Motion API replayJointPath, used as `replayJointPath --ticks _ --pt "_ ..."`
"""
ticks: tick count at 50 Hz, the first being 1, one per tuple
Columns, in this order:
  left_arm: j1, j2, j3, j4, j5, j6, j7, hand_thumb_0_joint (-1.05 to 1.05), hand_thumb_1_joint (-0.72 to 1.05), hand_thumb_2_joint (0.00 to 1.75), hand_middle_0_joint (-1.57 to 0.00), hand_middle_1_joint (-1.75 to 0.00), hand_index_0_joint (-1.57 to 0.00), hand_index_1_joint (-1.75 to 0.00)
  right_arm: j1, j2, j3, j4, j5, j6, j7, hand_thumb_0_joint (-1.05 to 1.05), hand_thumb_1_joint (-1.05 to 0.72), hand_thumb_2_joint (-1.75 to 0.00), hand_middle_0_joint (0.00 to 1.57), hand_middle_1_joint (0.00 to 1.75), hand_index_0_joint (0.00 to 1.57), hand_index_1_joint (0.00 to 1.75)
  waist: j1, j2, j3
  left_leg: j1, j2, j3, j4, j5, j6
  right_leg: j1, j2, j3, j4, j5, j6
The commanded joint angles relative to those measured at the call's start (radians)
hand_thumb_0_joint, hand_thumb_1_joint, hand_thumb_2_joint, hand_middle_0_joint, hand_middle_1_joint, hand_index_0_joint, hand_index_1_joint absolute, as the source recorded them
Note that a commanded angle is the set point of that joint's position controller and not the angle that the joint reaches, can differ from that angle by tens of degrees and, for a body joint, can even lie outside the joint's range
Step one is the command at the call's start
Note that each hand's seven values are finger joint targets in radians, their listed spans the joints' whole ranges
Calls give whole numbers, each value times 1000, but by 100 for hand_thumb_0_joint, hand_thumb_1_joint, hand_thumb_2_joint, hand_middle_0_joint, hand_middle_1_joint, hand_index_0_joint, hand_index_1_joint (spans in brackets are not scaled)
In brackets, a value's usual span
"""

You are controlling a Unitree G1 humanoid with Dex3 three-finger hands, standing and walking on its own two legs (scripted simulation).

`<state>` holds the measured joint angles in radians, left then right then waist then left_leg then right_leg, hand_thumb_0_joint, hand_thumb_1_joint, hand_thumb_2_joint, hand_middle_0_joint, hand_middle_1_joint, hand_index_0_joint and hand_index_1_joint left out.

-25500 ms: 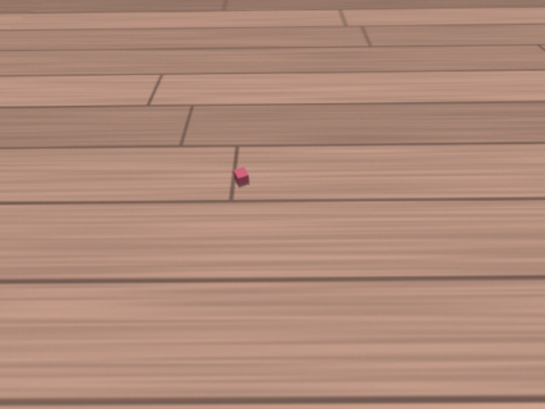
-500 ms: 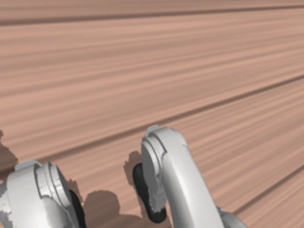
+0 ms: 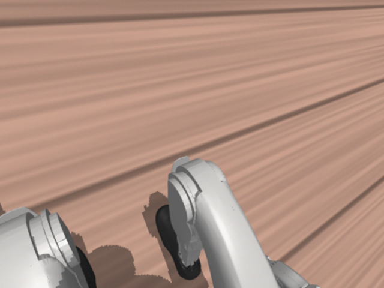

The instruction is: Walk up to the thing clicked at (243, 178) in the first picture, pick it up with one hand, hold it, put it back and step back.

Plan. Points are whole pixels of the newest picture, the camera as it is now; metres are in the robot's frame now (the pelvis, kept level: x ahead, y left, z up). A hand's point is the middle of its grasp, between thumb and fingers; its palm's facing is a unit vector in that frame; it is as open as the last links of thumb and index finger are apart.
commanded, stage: rest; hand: left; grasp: from above
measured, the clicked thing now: out of the picture +0.43 +0.35 -0.27
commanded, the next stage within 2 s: open in 0.18 s
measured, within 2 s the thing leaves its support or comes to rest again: neither
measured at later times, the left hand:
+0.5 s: hand out of the picture +0.41 +0.35 -0.24, palm faces -0.36 -0.28 -0.89, open 9.7 cm
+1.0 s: hand out of the picture +0.41 +0.35 -0.23, palm faces -0.35 -0.28 -0.89, open 12.7 cm
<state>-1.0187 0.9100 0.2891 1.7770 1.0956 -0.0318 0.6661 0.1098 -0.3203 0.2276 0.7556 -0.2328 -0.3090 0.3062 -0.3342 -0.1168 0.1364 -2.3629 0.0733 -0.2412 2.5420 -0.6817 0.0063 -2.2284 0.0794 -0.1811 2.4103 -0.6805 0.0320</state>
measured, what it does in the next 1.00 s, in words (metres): stands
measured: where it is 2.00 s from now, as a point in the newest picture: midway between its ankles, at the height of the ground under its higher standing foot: (139, 276)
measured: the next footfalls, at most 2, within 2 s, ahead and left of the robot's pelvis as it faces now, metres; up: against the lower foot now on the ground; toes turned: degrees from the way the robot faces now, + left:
none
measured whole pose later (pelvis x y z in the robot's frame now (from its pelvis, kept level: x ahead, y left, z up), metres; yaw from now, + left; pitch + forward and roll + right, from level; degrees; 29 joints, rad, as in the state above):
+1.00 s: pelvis +0.00 +0.00 +0.01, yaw -1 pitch +26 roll -13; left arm -1.04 0.99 0.23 1.80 1.06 -0.05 0.66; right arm 0.11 -0.35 0.27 0.73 -0.24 -0.36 0.33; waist -0.35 -0.14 0.18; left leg -2.34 0.07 -0.27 2.53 -0.68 0.01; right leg -2.19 0.09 -0.20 2.38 -0.67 0.04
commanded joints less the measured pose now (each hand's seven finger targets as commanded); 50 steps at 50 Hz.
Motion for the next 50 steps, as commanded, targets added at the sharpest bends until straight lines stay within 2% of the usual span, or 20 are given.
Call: replayJointPath --ticks 1,2,3,4,5,14,19,22,23,25,26,29,30,32,33,34,37,44,48,50 --pt "-299 243 -45 -107 -17 -4 38 0 68 53 -121 -23 -116 -28 190 -305 -80 13 0 -20 3 0 -90 -90 20 30 20 30 -37 491 -611 496 11 94 -246 141 1 284 34 -91 -224 203 -56" --pt "-296 235 -58 -99 -21 -6 36 0 68 53 -120 -24 -115 -29 182 -311 -79 13 -1 -25 4 0 -90 -90 20 30 20 30 -38 486 -605 492 11 91 -247 128 2 282 38 -90 -230 194 -56" --pt "-287 265 -34 -105 -19 -7 36 0 66 53 -119 -23 -114 -28 203 -322 -82 16 -2 -28 6 0 -90 -90 20 30 20 30 -44 485 -610 502 10 90 -245 154 2 304 34 -91 -233 217 -53" --pt "-294 239 -64 -97 -24 -9 30 0 66 52 -118 -23 -114 -28 192 -316 -76 11 -2 -34 10 0 -90 -90 20 30 20 30 -46 471 -602 492 10 91 -232 145 5 300 35 -88 -230 213 -52" --pt "-273 279 -31 -88 -28 -11 33 0 66 54 -119 -24 -114 -29 208 -329 -78 22 -2 -39 9 0 -90 -90 20 30 20 30 -40 466 -608 502 12 86 -237 158 3 308 35 -93 -231 221 -50" --pt "-228 273 -44 -50 -29 -39 26 0 65 53 -118 -24 -113 -29 211 -324 -56 24 -3 -45 15 0 -90 -90 20 30 20 30 -44 443 -599 472 11 83 -235 186 6 363 43 -96 -246 250 -47" --pt "-242 296 -51 -58 -28 -51 30 0 25 47 -78 -32 -75 -35 198 -325 -43 24 0 -52 15 0 -89 -90 20 30 20 30 -42 464 -582 484 14 72 -246 160 0 342 40 -104 -237 223 -50" --pt "-265 278 -78 -75 -19 -57 39 0 4 52 -67 -37 -64 -41 193 -339 -48 13 -4 -52 14 0 -89 -90 20 30 20 30 -53 475 -591 489 15 77 -239 164 2 358 48 -100 -246 237 -49" --pt "-270 303 -61 -70 -17 -55 43 0 1 55 -65 -39 -61 -43 206 -333 -41 17 -6 -53 16 0 -89 -90 20 30 20 30 -60 456 -585 485 15 77 -232 166 4 364 45 -102 -246 242 -45" --pt "-270 323 -45 -86 -21 -55 54 0 -3 58 -62 -42 -58 -46 201 -347 -46 13 -2 -52 14 0 -89 -90 20 30 20 30 -43 473 -596 484 17 78 -240 173 2 374 49 -96 -249 245 -48" --pt "-290 285 -77 -90 -14 -52 51 0 -6 60 -61 -42 -56 -46 191 -338 -44 8 -3 -60 18 0 -89 -90 20 30 20 30 -54 492 -590 515 17 71 -242 172 -4 339 40 -103 -228 240 -51" --pt "-268 279 -82 -78 -21 -44 53 0 -10 63 -56 -47 -52 -51 170 -344 -47 0 -2 -65 16 0 -89 -90 20 30 20 30 -48 491 -572 503 21 66 -257 122 -7 330 46 -105 -246 196 -51" --pt "-259 292 -68 -55 -18 -37 56 0 -12 65 -54 -48 -50 -52 188 -353 -50 10 -6 -64 16 0 -89 -90 20 30 20 30 -59 487 -571 509 20 64 -266 123 -9 335 44 -110 -244 204 -52" --pt "-253 283 -75 -68 -22 -32 56 0 -15 68 -52 -50 -47 -54 176 -347 -49 5 0 -65 18 0 -89 -90 20 30 20 30 -42 505 -573 515 22 60 -272 133 -12 323 43 -111 -241 205 -53" --pt "-221 306 -50 -54 -23 -25 63 0 -16 69 -51 -51 -47 -56 186 -351 -49 10 -3 -60 16 0 -89 -90 20 30 20 30 -36 487 -583 500 21 69 -263 143 -7 354 49 -105 -253 220 -50" --pt "-249 296 -66 -64 -20 -20 58 0 -18 71 -49 -54 -45 -58 188 -347 -49 1 -1 -62 18 0 -89 -90 20 30 20 30 -53 489 -572 498 18 69 -263 146 -7 347 43 -104 -245 223 -51" --pt "-232 288 -60 -63 -28 -8 51 0 -22 73 -44 -57 -40 -61 194 -342 -52 5 -1 -57 23 0 -89 -90 20 30 20 30 -48 490 -577 507 21 68 -255 184 -6 339 46 -106 -241 252 -50" --pt "-261 292 -71 -74 -34 -15 27 0 -34 83 -34 -67 -30 -71 192 -342 -52 0 2 -58 20 0 -89 -90 20 30 20 30 -65 485 -544 505 20 57 -277 128 -8 317 38 -108 -241 203 -53" --pt "-253 298 -67 -83 -39 -29 30 0 -36 85 -32 -70 -28 -74 196 -343 -40 4 5 -56 15 0 -88 -90 20 30 20 30 -57 484 -588 511 20 64 -263 174 -5 354 43 -105 -253 244 -50" --pt "-267 281 -85 -72 -31 -34 23 0 -38 87 -29 -73 -25 -77 205 -336 -33 8 -4 -59 21 0 -88 -90 20 30 20 30 -78 492 -571 522 21 59 -265 176 -8 346 41 -112 -243 248 -49"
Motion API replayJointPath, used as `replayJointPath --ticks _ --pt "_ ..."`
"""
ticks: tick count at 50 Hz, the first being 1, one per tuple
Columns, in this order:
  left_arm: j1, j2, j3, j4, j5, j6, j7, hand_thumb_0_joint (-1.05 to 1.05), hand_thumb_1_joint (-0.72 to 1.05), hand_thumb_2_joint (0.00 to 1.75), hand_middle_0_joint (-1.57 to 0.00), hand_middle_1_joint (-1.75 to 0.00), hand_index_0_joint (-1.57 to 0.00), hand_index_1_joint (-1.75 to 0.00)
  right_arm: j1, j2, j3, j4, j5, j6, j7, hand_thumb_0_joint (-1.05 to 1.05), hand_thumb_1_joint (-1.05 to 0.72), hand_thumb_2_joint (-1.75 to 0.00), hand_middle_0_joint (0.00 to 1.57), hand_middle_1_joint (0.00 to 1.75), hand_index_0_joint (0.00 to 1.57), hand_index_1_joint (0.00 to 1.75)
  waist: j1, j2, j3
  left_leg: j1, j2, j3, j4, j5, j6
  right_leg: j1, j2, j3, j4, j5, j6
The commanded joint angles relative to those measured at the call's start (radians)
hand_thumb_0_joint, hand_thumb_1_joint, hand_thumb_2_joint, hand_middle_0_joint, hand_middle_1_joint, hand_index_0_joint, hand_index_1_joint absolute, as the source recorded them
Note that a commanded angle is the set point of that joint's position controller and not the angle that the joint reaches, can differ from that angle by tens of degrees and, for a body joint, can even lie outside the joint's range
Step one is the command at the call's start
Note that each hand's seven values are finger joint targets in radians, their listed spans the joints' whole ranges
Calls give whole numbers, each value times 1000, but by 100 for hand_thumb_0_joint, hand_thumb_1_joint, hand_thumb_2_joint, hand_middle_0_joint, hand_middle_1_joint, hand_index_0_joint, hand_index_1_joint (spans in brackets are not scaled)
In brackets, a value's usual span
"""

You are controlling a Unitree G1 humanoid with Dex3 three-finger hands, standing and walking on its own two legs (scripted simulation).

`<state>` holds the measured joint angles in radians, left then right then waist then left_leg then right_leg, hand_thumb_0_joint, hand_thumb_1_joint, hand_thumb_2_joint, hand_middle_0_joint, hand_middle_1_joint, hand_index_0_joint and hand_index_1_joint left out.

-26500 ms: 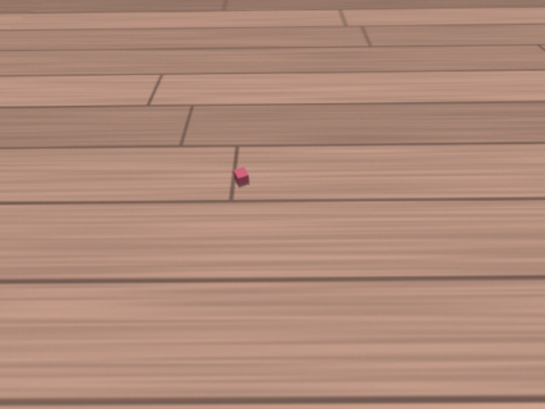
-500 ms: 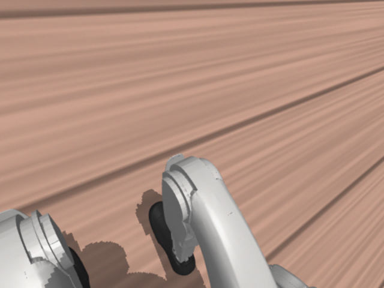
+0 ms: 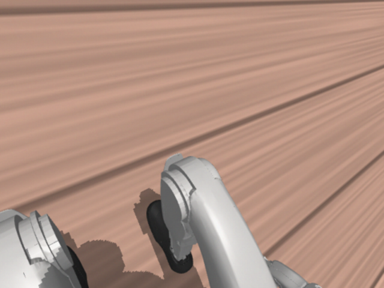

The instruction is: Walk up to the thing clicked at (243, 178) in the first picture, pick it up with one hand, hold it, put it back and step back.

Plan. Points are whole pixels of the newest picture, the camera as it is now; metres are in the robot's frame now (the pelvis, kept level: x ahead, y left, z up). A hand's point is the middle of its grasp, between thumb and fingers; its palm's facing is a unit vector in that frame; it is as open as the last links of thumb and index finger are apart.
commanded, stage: open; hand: left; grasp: from above
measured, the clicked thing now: out of the picture +0.43 +0.36 -0.28
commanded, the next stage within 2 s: withdraw in 0.18 s
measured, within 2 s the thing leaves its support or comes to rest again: neither
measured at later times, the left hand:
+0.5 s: hand out of the picture +0.42 +0.36 -0.22, palm faces -0.28 -0.26 -0.92, open 13.4 cm
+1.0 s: hand out of the picture +0.38 +0.37 -0.11, palm faces -0.46 -0.13 -0.88, open 13.6 cm
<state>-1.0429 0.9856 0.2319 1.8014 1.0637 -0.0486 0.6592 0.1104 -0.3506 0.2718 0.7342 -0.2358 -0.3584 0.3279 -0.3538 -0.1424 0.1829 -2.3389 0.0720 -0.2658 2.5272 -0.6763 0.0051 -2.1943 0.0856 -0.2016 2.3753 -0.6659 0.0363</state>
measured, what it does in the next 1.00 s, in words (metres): stands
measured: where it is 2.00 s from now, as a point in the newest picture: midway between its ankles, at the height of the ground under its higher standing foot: (131, 273)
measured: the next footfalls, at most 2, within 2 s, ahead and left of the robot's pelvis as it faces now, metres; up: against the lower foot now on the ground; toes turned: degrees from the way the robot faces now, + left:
none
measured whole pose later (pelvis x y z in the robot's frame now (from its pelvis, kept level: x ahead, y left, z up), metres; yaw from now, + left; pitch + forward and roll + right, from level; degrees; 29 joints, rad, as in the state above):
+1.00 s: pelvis -0.01 -0.01 +0.03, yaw +6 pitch +28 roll -9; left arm -0.87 0.81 0.03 1.26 1.18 -0.30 0.21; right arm 0.08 -0.32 0.11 0.69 -0.12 -0.10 0.15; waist -0.17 -0.06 -0.01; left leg -2.28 0.05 -0.16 2.38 -0.61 0.00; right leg -2.16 0.04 -0.13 2.30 -0.65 0.01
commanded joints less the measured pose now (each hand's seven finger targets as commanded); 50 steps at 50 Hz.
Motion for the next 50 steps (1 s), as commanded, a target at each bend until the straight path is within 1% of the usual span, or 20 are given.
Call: replayJointPath --ticks 1,6,7,13,14,16,21,23,26,28,29,30,31,32,34,36,40,44,48,50 --pt "-228 205 -32 -91 5 -16 27 0 -40 88 -28 -74 -24 -78 199 -314 -82 24 0 -10 -2 0 -88 -90 20 30 20 30 -52 512 -610 501 23 84 -253 162 -8 305 35 -92 -209 227 -54" --pt "-223 226 -23 -114 3 -16 36 0 -42 91 -26 -76 -22 -80 204 -323 -82 19 -1 -8 -5 0 -88 -90 20 30 20 30 -38 527 -628 500 21 99 -245 176 -4 329 38 -85 -222 236 -54" --pt "-200 243 4 -109 -6 -15 43 0 -43 92 -25 -78 -21 -81 204 -322 -81 24 2 -4 -9 0 -88 -90 20 30 20 30 -27 515 -647 495 21 100 -251 177 -4 357 43 -82 -232 241 -54" --pt "-214 228 -10 -113 -4 -8 45 0 -47 95 -20 -81 -16 -85 195 -317 -88 15 2 -4 -9 0 -88 -90 20 30 20 30 -37 504 -631 489 22 96 -244 167 -3 339 39 -82 -224 232 -54" --pt "-211 259 19 -118 -7 -9 49 0 -48 96 -19 -81 -15 -85 207 -324 -89 22 4 -3 -9 0 -88 -90 20 30 20 30 -31 519 -644 493 24 92 -251 180 -4 344 41 -84 -229 239 -54" --pt "-204 245 13 -119 -12 -5 45 0 -38 87 -19 -87 -20 -86 203 -318 -88 18 3 -8 -7 0 -90 -90 20 30 20 30 -31 505 -624 486 23 94 -247 169 -3 336 36 -83 -224 229 -52" --pt "-188 269 40 -304 -2 -2 22 0 -38 87 -19 -86 -19 -86 190 -309 -124 30 12 -2 -7 0 -90 -90 20 30 20 30 32 639 -766 593 20 102 -274 222 -18 345 35 -78 -208 264 -64" --pt "-181 207 -14 -377 -9 -3 -13 0 -39 87 -20 -86 -20 -86 168 -281 -136 22 21 1 0 0 -90 -90 20 30 20 30 41 669 -799 607 18 110 -275 223 -17 336 31 -70 -203 268 -67" --pt "-47 220 27 -581 -8 3 -71 0 -38 87 -21 -84 -20 -84 177 -274 -190 23 50 35 -5 0 -90 -90 20 30 20 30 129 729 -934 640 6 135 -306 257 -19 361 29 -45 -219 282 -74" --pt "37 86 -64 -653 -15 9 -144 0 -38 87 -21 -83 -20 -84 148 -249 -217 2 81 63 -5 0 -90 -90 20 30 20 30 156 705 -925 602 -2 152 -329 234 -15 320 28 -29 -229 257 -79" --pt "93 105 -43 -634 -4 19 -176 0 -39 88 -19 -85 -19 -85 170 -259 -238 18 92 84 -8 0 -90 -90 20 30 20 30 158 664 -895 571 -7 159 -335 230 -10 316 28 -21 -241 257 -77" --pt "122 79 -61 -635 0 26 -214 0 -41 90 -16 -88 -16 -88 171 -252 -249 8 105 103 -12 0 -89 -90 20 30 20 30 169 618 -875 535 -11 167 -347 210 -4 305 28 -9 -251 239 -77" --pt "92 24 -112 -662 -6 24 -256 0 -43 92 -15 -89 -15 -89 162 -237 -252 -9 114 120 -15 0 -90 -90 20 30 20 30 152 564 -833 495 -13 166 -357 169 4 286 25 -3 -271 207 -75" --pt "131 95 -55 -637 0 28 -286 0 -43 92 -15 -90 -14 -90 185 -255 -278 6 118 140 -26 0 -90 -90 20 30 20 30 165 505 -805 480 -13 161 -374 131 10 283 26 7 -286 171 -76" --pt "25 -115 -228 -726 -18 2 -374 0 -46 94 -13 -92 -13 -93 187 -214 -276 -35 132 163 -36 0 -90 -90 20 30 20 30 92 376 -771 446 -18 152 -379 90 25 306 27 16 -327 142 -71" --pt "6 -58 -211 -743 -17 -31 -429 0 -47 96 -12 -95 -11 -95 203 -219 -283 -26 137 183 -69 0 -90 -90 20 30 20 30 101 299 -692 420 -27 147 -391 50 33 298 21 23 -356 90 -70" --pt "-36 -13 -206 -747 -2 -128 -507 0 -44 95 -13 -94 -13 -95 198 -201 -276 -53 137 213 -123 0 -89 -90 20 30 20 30 110 212 -688 390 -41 172 -369 43 32 341 14 54 -386 40 -72" --pt "-87 52 -161 -715 45 -232 -487 0 -42 95 -14 -93 -14 -93 167 -190 -249 -57 127 234 -173 0 -88 -90 20 30 20 30 122 230 -673 404 -46 180 -352 19 26 295 5 56 -384 -4 -74" --pt "-200 80 -147 -699 123 -284 -378 0 -42 95 -14 -94 -14 -94 149 -182 -222 -52 113 261 -193 0 -88 -89 20 30 20 30 137 399 -774 520 -39 169 -378 49 11 244 -2 34 -315 52 -75" --pt "-261 45 -169 -654 158 -274 -312 0 -45 97 -12 -95 -12 -95 150 -190 -222 -47 102 275 -197 0 -88 -89 20 30 20 30 115 460 -793 567 -36 161 -388 59 2 192 -4 12 -291 75 -80"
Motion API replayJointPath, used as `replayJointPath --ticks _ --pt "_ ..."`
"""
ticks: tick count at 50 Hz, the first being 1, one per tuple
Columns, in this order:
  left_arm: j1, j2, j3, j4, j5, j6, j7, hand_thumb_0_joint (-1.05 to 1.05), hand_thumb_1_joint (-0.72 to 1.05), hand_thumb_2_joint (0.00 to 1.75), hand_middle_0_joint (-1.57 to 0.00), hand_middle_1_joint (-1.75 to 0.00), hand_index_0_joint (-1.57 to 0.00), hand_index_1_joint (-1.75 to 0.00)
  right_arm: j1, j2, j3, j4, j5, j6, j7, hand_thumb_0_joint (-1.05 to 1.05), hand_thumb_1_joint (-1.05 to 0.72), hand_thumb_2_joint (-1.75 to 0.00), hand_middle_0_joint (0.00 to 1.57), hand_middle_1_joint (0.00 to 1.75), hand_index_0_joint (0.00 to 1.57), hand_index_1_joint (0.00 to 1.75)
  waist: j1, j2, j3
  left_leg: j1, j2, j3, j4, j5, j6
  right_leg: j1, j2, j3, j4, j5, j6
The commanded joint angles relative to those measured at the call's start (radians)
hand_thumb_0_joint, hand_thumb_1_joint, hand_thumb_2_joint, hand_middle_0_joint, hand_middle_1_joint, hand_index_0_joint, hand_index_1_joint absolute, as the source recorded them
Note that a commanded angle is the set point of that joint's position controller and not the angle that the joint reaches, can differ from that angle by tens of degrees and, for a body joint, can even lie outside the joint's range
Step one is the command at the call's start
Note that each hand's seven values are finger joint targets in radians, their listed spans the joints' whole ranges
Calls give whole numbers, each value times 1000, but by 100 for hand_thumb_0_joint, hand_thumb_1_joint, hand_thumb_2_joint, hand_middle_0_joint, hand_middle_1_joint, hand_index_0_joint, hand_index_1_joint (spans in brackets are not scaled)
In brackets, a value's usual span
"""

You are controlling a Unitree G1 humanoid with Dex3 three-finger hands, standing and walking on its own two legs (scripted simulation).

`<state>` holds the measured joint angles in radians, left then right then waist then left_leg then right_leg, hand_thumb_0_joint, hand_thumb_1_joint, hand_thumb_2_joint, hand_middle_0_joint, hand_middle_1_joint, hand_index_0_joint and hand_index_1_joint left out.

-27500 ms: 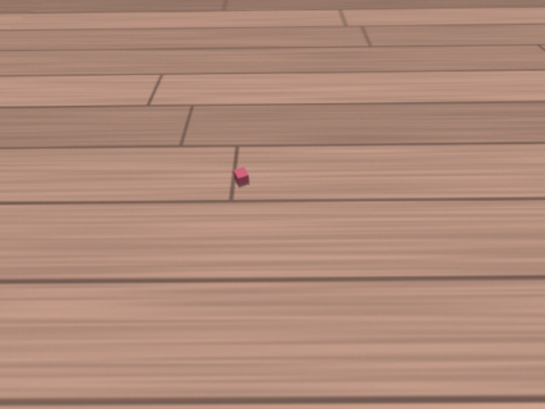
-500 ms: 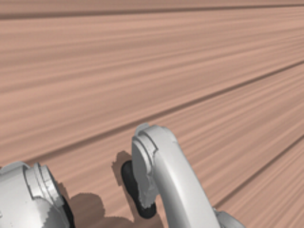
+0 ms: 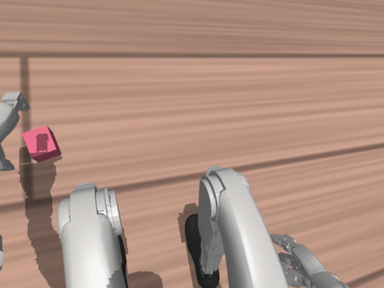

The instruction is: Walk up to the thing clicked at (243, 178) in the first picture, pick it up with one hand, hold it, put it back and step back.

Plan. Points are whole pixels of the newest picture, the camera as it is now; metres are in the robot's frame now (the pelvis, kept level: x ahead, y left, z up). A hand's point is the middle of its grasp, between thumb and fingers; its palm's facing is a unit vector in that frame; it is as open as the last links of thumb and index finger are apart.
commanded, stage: withdraw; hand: left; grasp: from above
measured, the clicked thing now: (42, 144) +0.47 +0.32 -0.31
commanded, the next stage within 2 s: home in 0.18 s
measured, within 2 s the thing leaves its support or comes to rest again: neither
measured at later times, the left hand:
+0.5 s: hand (6, 135) +0.44 +0.32 -0.13, palm faces -0.43 -0.18 -0.88, open 12.6 cm
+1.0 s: hand out of the picture +0.28 +0.27 +0.09, palm faces -0.09 -0.83 -0.55, open 7.6 cm
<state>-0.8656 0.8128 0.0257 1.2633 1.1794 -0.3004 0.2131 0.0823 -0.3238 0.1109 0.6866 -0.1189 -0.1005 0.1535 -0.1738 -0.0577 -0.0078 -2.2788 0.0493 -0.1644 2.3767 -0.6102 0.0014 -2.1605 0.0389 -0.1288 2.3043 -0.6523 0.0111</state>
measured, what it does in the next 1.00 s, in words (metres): rises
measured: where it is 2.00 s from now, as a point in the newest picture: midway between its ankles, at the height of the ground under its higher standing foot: (162, 274)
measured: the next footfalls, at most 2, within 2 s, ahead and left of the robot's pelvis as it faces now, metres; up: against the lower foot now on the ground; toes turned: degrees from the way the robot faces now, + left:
none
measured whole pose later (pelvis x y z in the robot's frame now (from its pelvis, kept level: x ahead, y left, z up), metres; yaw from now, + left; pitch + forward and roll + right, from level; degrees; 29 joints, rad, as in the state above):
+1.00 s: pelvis +0.03 +0.00 +0.20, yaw +7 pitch +28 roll -5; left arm -0.05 0.39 0.04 0.33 0.31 0.17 0.05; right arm 0.06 -0.25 0.00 0.58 0.03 -0.08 -0.02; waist -0.04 0.01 -0.20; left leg -1.63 0.04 -0.07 1.73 -0.60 0.00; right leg -1.54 0.01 -0.07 1.69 -0.65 0.00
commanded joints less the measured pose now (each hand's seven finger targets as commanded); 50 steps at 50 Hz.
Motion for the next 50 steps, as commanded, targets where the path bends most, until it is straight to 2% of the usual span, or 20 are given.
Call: replayJointPath --ticks 1,2,4,5,9,14,16,17,18,19,21,22,25,27,32,37,39,42,45,50 --pt "-473 216 38 -103 53 -14 165 0 -44 96 -13 -95 -13 -95 176 -220 -64 3 -19 20 -27 0 -88 -89 20 30 20 30 -67 415 -608 528 -15 57 -247 -17 1 130 41 -68 -211 61 -58" --pt "-486 208 35 -71 68 1 191 0 -43 95 -13 -94 -13 -94 184 -224 -68 12 -25 20 -32 0 -88 -89 20 30 20 30 -78 443 -604 554 -12 58 -255 -7 -4 117 40 -75 -207 75 -58" --pt "-530 249 68 -94 86 36 237 0 -40 92 -16 -91 -16 -91 205 -233 -79 25 -33 18 -36 0 -88 -89 20 30 20 30 -63 498 -680 602 -10 61 -261 28 -11 114 35 -81 -192 111 -58" --pt "-510 223 55 -53 89 62 248 0 -40 92 -17 -90 -17 -90 211 -232 -82 26 -34 16 -36 0 -88 -90 20 30 20 30 -65 512 -685 609 -11 67 -262 38 -12 100 32 -83 -185 121 -58" --pt "-411 276 124 -74 67 152 262 0 -36 88 -22 -85 -21 -85 232 -236 -102 18 -29 20 -33 0 -89 -90 20 30 20 30 -9 524 -810 660 -14 86 -274 119 -7 174 24 -69 -195 188 -56" --pt "-268 234 112 -1 -3 223 188 0 -29 83 -25 -80 -26 -80 250 -200 -106 17 -9 39 -26 0 -88 -89 20 30 20 30 -11 329 -759 499 -21 116 -249 135 30 295 37 -31 -260 212 -43" --pt "-227 235 114 -7 -35 225 143 0 -21 84 -23 -64 -20 -64 255 -191 -104 14 -2 43 -24 0 -89 -90 20 30 20 30 -11 260 -712 418 -25 119 -248 110 42 344 37 -15 -286 189 -34" --pt "-240 281 156 -74 -57 213 125 0 -19 83 -22 -58 -20 -60 233 -202 -113 -23 1 41 -24 0 -89 -90 20 30 20 30 -3 234 -739 402 -24 120 -243 117 46 381 35 -5 -288 192 -31" --pt "-219 274 159 -91 -67 204 104 0 -16 79 -21 -54 -19 -56 247 -201 -115 -22 1 40 -25 0 -89 -90 20 30 20 30 -1 235 -742 401 -28 123 -247 125 46 408 29 -2 -293 201 -29" --pt "-173 288 193 -108 -91 197 86 0 -8 77 -21 -50 -19 -52 266 -206 -130 -14 3 44 -24 0 -89 -90 20 30 20 30 4 216 -756 413 -25 121 -255 136 46 439 29 1 -299 211 -27" --pt "-170 173 134 -231 -137 170 41 0 5 74 -19 -43 -18 -44 257 -198 -141 -41 9 41 -24 0 -89 -90 20 30 20 30 6 227 -792 460 -26 122 -268 141 38 444 26 2 -321 209 -35" --pt "-154 159 127 -310 -157 159 25 0 9 74 -19 -42 -18 -44 268 -188 -147 -40 15 40 -24 0 -89 -90 20 30 20 30 23 262 -844 509 -27 125 -288 149 36 467 25 6 -329 218 -34" --pt "-3 158 181 -501 -257 151 5 0 29 73 -18 -35 -17 -36 278 -192 -191 -47 38 43 -32 0 -90 -90 20 30 20 30 104 329 -952 616 -30 139 -353 130 23 478 18 18 -368 179 -47" --pt "62 114 176 -675 -322 168 -3 0 40 74 -18 -33 -17 -33 265 -169 -209 -69 61 50 -37 0 -90 -90 20 30 20 30 125 347 -998 692 -27 134 -425 106 20 500 17 27 -410 166 -48" --pt "213 -35 134 -724 -473 259 -43 0 71 80 -18 -28 -18 -28 202 -146 -215 -83 100 65 -77 0 -90 -90 20 30 20 30 90 214 -714 665 -20 75 -568 -66 33 438 18 24 -532 48 -43" --pt "369 -159 59 -927 -645 341 -124 0 90 90 -20 -30 -20 -30 137 -138 -213 -135 125 51 -116 0 -90 -90 20 30 20 30 103 194 -719 820 -11 51 -717 -85 34 584 11 37 -627 61 -35" --pt "409 -149 82 -982 -702 362 -140 0 90 90 -20 -30 -20 -30 116 -130 -204 -149 135 36 -139 0 -90 -90 20 30 20 30 111 198 -707 881 -9 49 -763 -77 32 623 8 45 -667 70 -34" --pt "521 -210 64 -1039 -774 385 -151 0 90 90 -20 -30 -20 -30 84 -107 -191 -161 144 11 -165 0 -90 -90 20 30 20 30 97 185 -654 939 -15 63 -813 -17 29 686 0 60 -733 106 -35" --pt "602 -214 100 -1119 -845 409 -141 0 90 90 -20 -30 -20 -30 65 -90 -184 -180 148 -4 -183 0 -90 -90 20 30 20 30 112 216 -654 1029 -20 75 -880 37 25 774 -5 76 -801 133 -37" --pt "738 -283 97 -1186 -957 463 -130 0 90 90 -20 -30 -20 -30 46 -71 -174 -204 154 -29 -207 0 -90 -90 20 30 20 30 109 217 -624 1171 -22 79 -989 97 20 893 -9 86 -917 166 -37"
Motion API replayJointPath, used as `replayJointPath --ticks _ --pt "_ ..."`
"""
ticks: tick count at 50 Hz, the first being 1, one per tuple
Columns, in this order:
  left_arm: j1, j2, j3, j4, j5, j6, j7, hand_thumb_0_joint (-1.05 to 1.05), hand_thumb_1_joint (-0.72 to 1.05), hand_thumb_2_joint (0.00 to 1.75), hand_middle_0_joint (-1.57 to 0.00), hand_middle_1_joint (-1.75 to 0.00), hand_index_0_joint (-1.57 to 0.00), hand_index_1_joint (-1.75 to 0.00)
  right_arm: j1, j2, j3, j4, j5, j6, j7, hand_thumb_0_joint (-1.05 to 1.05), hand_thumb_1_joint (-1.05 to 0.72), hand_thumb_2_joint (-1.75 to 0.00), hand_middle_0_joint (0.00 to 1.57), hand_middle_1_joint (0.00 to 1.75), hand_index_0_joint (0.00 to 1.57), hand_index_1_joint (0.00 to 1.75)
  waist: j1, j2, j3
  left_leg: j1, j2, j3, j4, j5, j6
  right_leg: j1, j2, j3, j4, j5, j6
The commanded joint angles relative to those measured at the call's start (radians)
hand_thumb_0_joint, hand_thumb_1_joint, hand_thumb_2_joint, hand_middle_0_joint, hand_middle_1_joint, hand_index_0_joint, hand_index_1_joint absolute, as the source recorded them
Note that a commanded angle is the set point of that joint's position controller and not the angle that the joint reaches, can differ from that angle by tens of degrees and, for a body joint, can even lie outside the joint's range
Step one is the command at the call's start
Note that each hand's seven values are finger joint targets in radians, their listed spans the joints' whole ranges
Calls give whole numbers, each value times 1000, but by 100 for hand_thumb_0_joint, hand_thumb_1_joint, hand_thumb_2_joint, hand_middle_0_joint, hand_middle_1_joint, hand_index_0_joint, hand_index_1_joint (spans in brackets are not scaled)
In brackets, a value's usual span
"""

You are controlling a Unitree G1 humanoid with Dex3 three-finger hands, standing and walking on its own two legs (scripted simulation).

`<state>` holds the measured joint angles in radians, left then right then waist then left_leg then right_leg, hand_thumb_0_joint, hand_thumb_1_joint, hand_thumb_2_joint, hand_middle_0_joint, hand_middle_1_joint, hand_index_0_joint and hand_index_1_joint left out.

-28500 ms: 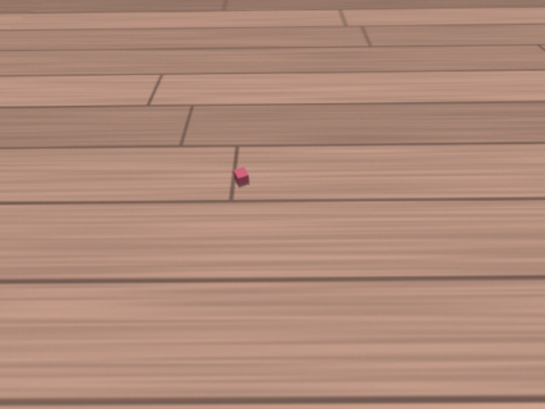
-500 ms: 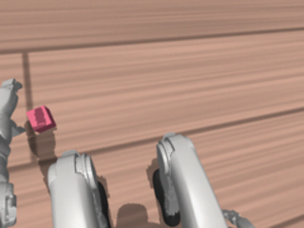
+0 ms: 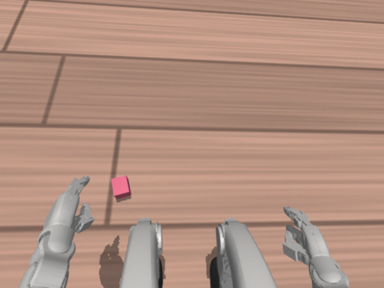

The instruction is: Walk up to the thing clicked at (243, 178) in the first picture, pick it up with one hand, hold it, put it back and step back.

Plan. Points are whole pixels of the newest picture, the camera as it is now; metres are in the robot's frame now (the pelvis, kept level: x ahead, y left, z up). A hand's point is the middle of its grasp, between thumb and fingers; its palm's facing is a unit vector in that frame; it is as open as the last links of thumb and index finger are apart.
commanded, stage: home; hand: left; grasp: from above
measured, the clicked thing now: (121, 187) +0.47 +0.26 -0.51
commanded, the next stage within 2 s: none
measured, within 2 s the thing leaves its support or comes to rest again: neither
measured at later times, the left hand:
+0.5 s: hand (59, 238) +0.23 +0.20 +0.10, palm faces +0.12 -0.97 -0.21, open 7.4 cm
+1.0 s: hand (49, 257) +0.21 +0.19 +0.12, palm faces +0.12 -0.97 -0.20, open 7.6 cm
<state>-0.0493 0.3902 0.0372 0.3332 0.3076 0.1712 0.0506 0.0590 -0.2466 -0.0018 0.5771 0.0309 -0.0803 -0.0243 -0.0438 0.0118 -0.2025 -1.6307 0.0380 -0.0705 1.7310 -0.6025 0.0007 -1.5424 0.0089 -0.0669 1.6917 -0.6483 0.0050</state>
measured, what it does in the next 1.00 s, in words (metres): rises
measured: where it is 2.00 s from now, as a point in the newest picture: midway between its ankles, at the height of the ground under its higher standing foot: outside the picture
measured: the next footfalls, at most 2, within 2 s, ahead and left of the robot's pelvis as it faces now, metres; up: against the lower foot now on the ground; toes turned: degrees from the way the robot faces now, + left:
none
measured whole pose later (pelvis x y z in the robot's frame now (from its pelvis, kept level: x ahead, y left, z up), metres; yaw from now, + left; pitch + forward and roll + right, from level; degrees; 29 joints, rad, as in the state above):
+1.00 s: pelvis +0.06 +0.00 +0.17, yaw +4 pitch +9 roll -3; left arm 0.50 0.22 0.03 -0.12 -0.04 0.46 0.02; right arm 0.28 -0.22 0.04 0.53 0.01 -0.25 -0.19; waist -0.04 0.04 -0.15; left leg -0.71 0.03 -0.05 1.00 -0.45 0.00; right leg -0.62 0.00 -0.06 0.93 -0.48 0.01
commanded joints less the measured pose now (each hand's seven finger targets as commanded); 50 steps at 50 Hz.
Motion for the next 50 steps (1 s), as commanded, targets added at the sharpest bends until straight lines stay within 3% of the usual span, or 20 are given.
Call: replayJointPath --ticks 1,3,9,13,17,23,27,35,38,42,46,50 --pt "-47 137 94 -276 -112 4 35 0 90 90 -20 -30 -20 -30 68 -141 -58 -102 5 -53 -34 0 -90 -90 20 30 20 30 -18 144 -425 548 -11 -9 -366 89 22 313 22 27 -339 165 -30" --pt "15 100 81 -308 -166 30 36 0 90 90 -20 -30 -20 -30 70 -134 -52 -115 5 -60 -43 0 -90 -90 20 30 20 30 -25 129 -397 597 -12 -25 -432 67 21 374 20 26 -394 149 -27" --pt "185 23 68 -391 -271 129 38 0 90 90 -20 -30 -20 -30 112 -116 -27 -139 13 -78 -81 0 -90 -90 20 30 20 30 -26 100 -296 755 -6 -46 -591 134 10 527 23 21 -545 203 -25" --pt "264 -15 83 -457 -331 176 40 0 90 90 -20 -30 -20 -30 148 -104 -10 -151 13 -99 -115 0 -90 -90 20 30 20 30 -28 103 -247 840 -10 -33 -675 205 8 646 25 19 -641 264 -24" --pt "365 -40 88 -535 -366 207 34 0 90 90 -20 -30 -20 -30 183 -94 -1 -170 4 -123 -144 0 -90 -90 20 30 20 30 -20 112 -194 934 -15 -16 -764 263 7 759 25 11 -736 317 -20" --pt "521 -66 73 -631 -377 239 21 0 90 90 -20 -30 -20 -30 204 -77 -2 -203 -3 -151 -171 0 -90 -90 20 30 20 30 -10 70 -120 1000 -32 18 -832 355 14 891 29 4 -855 392 -16" --pt "557 -83 53 -634 -366 248 5 0 90 90 -20 -30 -20 -30 196 -76 -4 -210 -11 -170 -178 0 -90 -90 20 30 20 30 -10 34 -35 1006 -37 23 -870 315 20 902 27 0 -905 354 -11" --pt "515 -78 44 -630 -360 247 -27 0 90 90 -20 -30 -20 -30 182 -93 -13 -208 -21 -206 -181 0 -90 -90 20 30 20 30 -23 3 19 1030 -38 34 -891 284 24 891 20 -1 -934 317 -1" --pt "491 -61 64 -658 -356 236 -31 0 90 90 -20 -30 -20 -30 174 -93 -16 -208 -25 -220 -179 0 -90 -90 20 30 20 30 -11 41 -3 1039 -40 32 -904 251 19 901 16 1 -934 284 -4" --pt "511 -63 59 -662 -353 235 -30 0 90 90 -20 -30 -20 -30 170 -97 -15 -202 -24 -226 -178 0 -90 -90 20 30 20 30 0 69 -23 1071 -34 28 -905 309 13 920 19 -1 -912 332 -9" --pt "512 -68 54 -650 -348 231 -25 0 81 85 -19 -28 -19 -28 163 -91 -9 -197 -27 -230 -177 0 -90 -90 20 30 20 30 2 59 -22 1059 -35 20 -910 280 14 921 20 -2 -914 307 -10" --pt "519 -67 47 -648 -351 232 -25 0 84 86 -19 -29 -19 -29 163 -96 -10 -199 -25 -226 -177 0 -90 -90 20 30 20 30 -2 52 -26 1063 -34 22 -907 295 15 919 22 -1 -914 320 -9"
